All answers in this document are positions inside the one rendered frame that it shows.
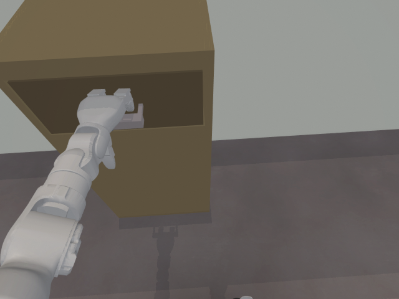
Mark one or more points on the robot left upper arm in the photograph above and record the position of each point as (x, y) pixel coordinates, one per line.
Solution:
(43, 247)

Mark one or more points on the left robot forearm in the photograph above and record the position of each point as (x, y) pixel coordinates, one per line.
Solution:
(64, 192)

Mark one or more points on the drawer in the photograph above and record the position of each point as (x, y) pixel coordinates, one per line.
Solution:
(169, 98)

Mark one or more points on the cabinet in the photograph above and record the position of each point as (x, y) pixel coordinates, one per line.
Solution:
(158, 171)

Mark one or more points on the left robot hand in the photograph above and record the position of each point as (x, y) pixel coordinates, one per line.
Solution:
(107, 111)

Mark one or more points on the handle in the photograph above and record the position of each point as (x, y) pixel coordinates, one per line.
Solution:
(133, 120)

